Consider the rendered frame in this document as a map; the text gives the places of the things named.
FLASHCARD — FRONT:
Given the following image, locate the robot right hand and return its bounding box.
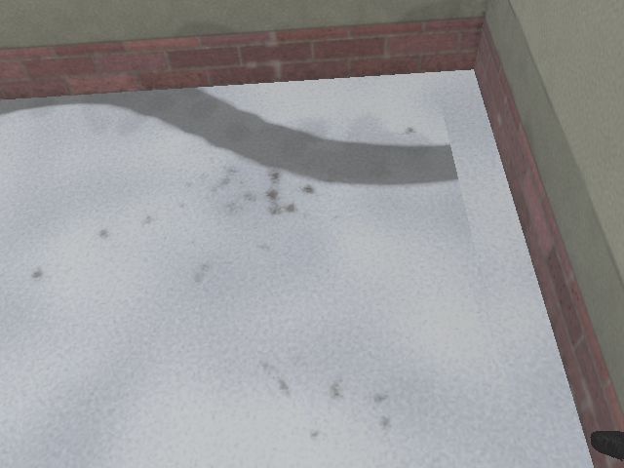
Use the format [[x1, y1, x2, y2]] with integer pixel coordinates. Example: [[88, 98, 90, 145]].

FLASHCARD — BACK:
[[590, 431, 624, 461]]

